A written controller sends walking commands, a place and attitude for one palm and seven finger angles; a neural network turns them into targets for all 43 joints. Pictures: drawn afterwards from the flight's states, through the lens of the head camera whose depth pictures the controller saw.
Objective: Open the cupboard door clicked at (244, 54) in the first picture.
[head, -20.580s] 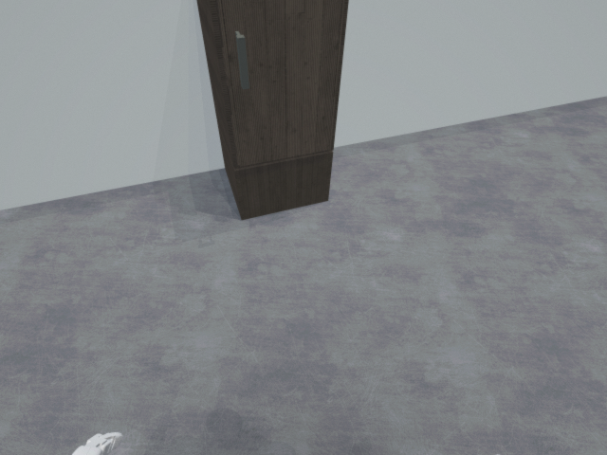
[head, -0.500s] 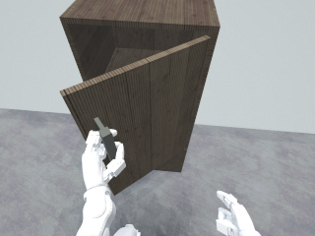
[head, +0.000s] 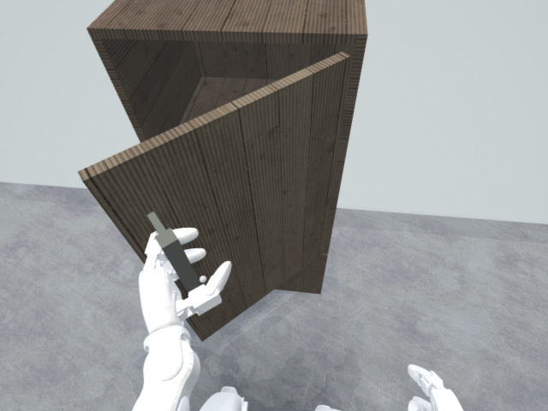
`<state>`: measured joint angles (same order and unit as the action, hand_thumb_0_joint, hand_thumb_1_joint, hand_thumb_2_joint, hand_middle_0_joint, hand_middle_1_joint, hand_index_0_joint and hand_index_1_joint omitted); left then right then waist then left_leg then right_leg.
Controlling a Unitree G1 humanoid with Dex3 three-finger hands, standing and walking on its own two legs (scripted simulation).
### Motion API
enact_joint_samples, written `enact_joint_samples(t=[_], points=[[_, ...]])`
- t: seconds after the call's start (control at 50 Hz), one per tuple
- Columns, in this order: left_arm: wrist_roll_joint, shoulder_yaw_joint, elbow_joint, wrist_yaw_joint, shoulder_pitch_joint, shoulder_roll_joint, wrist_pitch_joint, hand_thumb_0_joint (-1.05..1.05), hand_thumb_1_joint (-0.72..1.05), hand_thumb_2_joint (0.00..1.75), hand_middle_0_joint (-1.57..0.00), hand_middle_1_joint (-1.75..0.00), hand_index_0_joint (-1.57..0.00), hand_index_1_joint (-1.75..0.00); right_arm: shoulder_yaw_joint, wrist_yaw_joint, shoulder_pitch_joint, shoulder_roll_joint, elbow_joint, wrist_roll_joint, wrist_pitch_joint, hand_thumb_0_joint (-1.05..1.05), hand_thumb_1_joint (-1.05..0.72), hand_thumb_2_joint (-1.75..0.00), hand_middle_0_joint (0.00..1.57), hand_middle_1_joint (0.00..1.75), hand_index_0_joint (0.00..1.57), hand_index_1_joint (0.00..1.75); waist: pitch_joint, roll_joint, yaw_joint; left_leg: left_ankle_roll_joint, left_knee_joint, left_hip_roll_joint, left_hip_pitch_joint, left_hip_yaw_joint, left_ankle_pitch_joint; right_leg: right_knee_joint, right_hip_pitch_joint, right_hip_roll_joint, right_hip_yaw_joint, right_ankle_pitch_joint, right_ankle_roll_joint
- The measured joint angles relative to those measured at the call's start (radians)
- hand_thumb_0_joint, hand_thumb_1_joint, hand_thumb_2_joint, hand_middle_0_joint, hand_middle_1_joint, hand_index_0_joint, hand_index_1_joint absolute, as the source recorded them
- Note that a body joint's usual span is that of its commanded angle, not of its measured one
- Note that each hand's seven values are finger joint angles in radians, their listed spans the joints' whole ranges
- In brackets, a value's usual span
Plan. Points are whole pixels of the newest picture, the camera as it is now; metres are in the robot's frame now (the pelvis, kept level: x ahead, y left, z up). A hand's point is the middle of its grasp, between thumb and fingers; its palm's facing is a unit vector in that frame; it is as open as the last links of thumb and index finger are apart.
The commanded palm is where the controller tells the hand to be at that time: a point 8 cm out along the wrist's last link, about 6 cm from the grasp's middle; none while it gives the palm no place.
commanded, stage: open thumb and fingers to let go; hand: left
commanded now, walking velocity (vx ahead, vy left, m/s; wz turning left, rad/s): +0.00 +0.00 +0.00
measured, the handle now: (176, 256) +0.33 +0.15 +0.05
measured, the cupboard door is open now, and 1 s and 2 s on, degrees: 44 46 46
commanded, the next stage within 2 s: slide the hand sideways off the handle in 0.48 s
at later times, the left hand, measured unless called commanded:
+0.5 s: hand (199, 289) +0.28 +0.11 +0.05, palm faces +0.27 -0.96 +0.03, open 15.3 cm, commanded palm +0.25 +0.16 +0.05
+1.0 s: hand (187, 317) +0.24 +0.12 +0.05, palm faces -0.16 -0.99 +0.04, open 16.3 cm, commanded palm +0.23 +0.18 +0.05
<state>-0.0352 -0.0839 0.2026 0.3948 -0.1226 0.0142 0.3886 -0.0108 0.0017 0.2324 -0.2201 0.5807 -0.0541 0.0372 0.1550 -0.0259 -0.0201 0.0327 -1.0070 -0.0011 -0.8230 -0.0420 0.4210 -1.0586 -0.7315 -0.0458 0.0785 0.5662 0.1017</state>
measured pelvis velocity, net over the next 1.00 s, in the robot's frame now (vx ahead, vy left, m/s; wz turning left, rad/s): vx -0.02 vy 0.07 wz -0.04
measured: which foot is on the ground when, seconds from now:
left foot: down 0.00-1.00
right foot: down 0.00-1.00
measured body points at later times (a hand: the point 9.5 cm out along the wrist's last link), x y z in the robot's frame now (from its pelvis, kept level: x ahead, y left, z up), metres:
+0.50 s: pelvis +0.00 +0.04 +0.00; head +0.04 +0.04 +0.44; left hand +0.26 +0.16 +0.05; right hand +0.17 -0.18 -0.10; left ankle +0.04 +0.16 -0.67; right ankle -0.02 -0.05 -0.67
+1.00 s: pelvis -0.02 +0.07 -0.01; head +0.02 +0.08 +0.44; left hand +0.24 +0.18 +0.05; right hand +0.14 -0.16 -0.08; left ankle +0.04 +0.16 -0.67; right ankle -0.02 -0.05 -0.67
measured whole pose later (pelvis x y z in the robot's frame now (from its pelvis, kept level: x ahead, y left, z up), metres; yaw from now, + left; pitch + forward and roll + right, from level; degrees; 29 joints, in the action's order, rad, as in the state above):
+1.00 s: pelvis -0.02 +0.07 -0.01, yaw -2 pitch +12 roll -2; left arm -0.04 -0.22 0.06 0.07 -0.21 -0.07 0.36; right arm 0.03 0.02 0.25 -0.22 0.43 -0.01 0.01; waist 0.14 -0.02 -0.03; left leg -0.05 -1.10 0.02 -0.87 0.01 0.44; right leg -1.09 -0.76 -0.02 0.03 0.55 0.01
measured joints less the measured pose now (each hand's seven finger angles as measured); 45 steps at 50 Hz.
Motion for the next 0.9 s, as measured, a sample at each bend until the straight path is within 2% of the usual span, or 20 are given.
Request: enact_joint_samples(t=[0.14,0.24,0.48,0.6,0.62,0.64,0.7,0.74,0.78,0.8,0.84,0.88,0.9], points=[[0.013,-0.013,-0.015,-0.001,-0.033,0.02,0.019,0.01,-0.17,0.44,-0.32,-1.23,-0.34,-1.23,-0.003,0.013,-0.002,0.004,-0.021,-0.002,-0.007,0.02,-0.9,-0.9,0.2,0.3,0.2,0.29,0.009,0.003,0.005,0.005,-0.001,0.003,0.003,0.012,0.008,-0.001,0.001,0.005,-0.013,0.005,-0.01],[0.029,-0.028,-0.026,0.012,-0.057,0.026,0.021,0.0,-0.37,0.36,-0.29,-1.14,-0.31,-1.15,0.002,0.018,-0.012,0.013,-0.037,-0.003,-0.008,0.01,-0.9,-0.9,0.2,0.3,0.2,0.29,0.01,0.008,0.009,-0.002,-0.011,0.007,0.002,0.015,0.014,-0.002,0.005,0.009,-0.016,0.007,-0.021],[0.09,-0.123,-0.053,0.069,-0.051,0.044,0.003,-0.01,-0.49,0.31,-0.23,-0.68,-0.24,-0.68,0.023,0.023,-0.038,0.034,-0.063,-0.008,-0.009,0.01,-0.9,-0.9,0.2,0.3,0.2,0.3,0.008,0.001,0.012,-0.032,-0.061,0.01,-0.03,0.018,0.028,-0.016,-0.01,0.012,-0.017,0.003,-0.048],[0.116,-0.143,-0.042,0.1,-0.021,0.041,-0.02,-0.01,-0.5,0.3,-0.29,-0.59,-0.31,-0.55,0.035,0.021,-0.04,0.048,-0.061,-0.011,0.0,0.01,-0.9,-0.9,0.2,0.3,0.2,0.3,0.004,0.0,0.011,-0.043,-0.075,0.012,-0.041,0.018,0.027,-0.02,-0.014,0.014,-0.017,-0.003,-0.057],[0.124,-0.141,-0.043,0.088,-0.021,0.036,-0.021,-0.01,-0.5,0.3,-0.29,-0.58,-0.31,-0.54,0.039,0.023,-0.04,0.047,-0.059,-0.008,-0.001,0.01,-0.9,-0.9,0.2,0.3,0.2,0.3,0.004,0.0,0.008,-0.045,-0.077,0.013,-0.044,0.018,0.025,-0.022,-0.016,0.016,-0.016,-0.004,-0.059],[0.125,-0.134,-0.046,0.046,-0.023,0.022,-0.017,-0.01,-0.5,0.3,-0.28,-0.56,-0.29,-0.52,0.042,0.024,-0.037,0.047,-0.062,-0.004,0.0,0.01,-0.9,-0.9,0.2,0.3,0.2,0.3,0.004,0.0,0.007,-0.047,-0.08,0.016,-0.048,0.017,0.024,-0.025,-0.02,0.018,-0.015,-0.004,-0.061],[0.107,-0.122,-0.046,-0.138,-0.016,-0.072,0.009,-0.01,-0.5,0.3,-0.25,-0.49,-0.21,-0.45,0.042,0.018,-0.02,0.038,-0.069,0.01,-0.001,0.01,-0.9,-0.9,0.2,0.3,0.2,0.3,0.001,-0.002,0.01,-0.053,-0.09,0.02,-0.058,0.016,0.022,-0.034,-0.028,0.022,-0.013,-0.005,-0.065],[0.063,-0.122,-0.052,-0.266,-0.012,-0.134,0.014,-0.01,-0.5,0.3,-0.22,-0.44,-0.17,-0.41,0.041,0.013,-0.011,0.026,-0.073,0.025,-0.004,0.01,-0.9,-0.9,0.2,0.3,0.2,0.3,-0.006,-0.012,0.008,-0.057,-0.097,0.021,-0.057,0.015,0.022,-0.035,-0.023,0.023,-0.012,-0.006,-0.069],[-0.004,-0.126,-0.066,-0.366,-0.015,-0.164,-0.002,-0.01,-0.5,0.3,-0.2,-0.4,-0.14,-0.38,0.04,0.006,-0.003,0.013,-0.079,0.043,-0.009,0.01,-0.9,-0.9,0.2,0.3,0.2,0.3,-0.018,-0.024,0.005,-0.062,-0.095,0.02,-0.044,0.016,0.022,-0.026,-0.008,0.022,-0.013,-0.011,-0.074],[-0.036,-0.128,-0.076,-0.398,-0.022,-0.164,-0.016,-0.01,-0.5,0.3,-0.19,-0.38,-0.13,-0.37,0.04,0.002,0.001,0.008,-0.083,0.05,-0.012,0.01,-0.9,-0.9,0.2,0.3,0.2,0.3,-0.022,-0.029,0.003,-0.064,-0.091,0.018,-0.035,0.019,0.021,-0.019,0.001,0.021,-0.016,-0.015,-0.078],[-0.083,-0.128,-0.09,-0.421,-0.041,-0.142,-0.043,-0.01,-0.5,0.3,-0.18,-0.36,-0.13,-0.35,0.041,-0.004,0.011,0.0,-0.094,0.06,-0.018,0.02,-0.9,-0.9,0.2,0.3,0.2,0.3,-0.024,-0.033,-0.001,-0.07,-0.078,0.017,-0.018,0.027,0.017,-0.003,0.017,0.021,-0.025,-0.024,-0.084],[-0.094,-0.127,-0.102,-0.406,-0.06,-0.109,-0.055,-0.01,-0.51,0.3,-0.16,-0.34,-0.13,-0.33,0.041,-0.005,0.019,-0.004,-0.106,0.061,-0.025,0.02,-0.9,-0.9,0.2,0.3,0.2,0.3,-0.021,-0.028,-0.006,-0.075,-0.066,0.018,-0.01,0.037,0.013,0.005,0.021,0.023,-0.035,-0.03,-0.089],[-0.084,-0.128,-0.108,-0.392,-0.069,-0.096,-0.055,-0.01,-0.51,0.3,-0.15,-0.33,-0.14,-0.33,0.041,-0.004,0.022,-0.004,-0.114,0.059,-0.028,0.02,-0.9,-0.9,0.2,0.3,0.2,0.3,-0.019,-0.023,-0.008,-0.077,-0.065,0.019,-0.01,0.041,0.012,0.004,0.018,0.024,-0.039,-0.03,-0.092]])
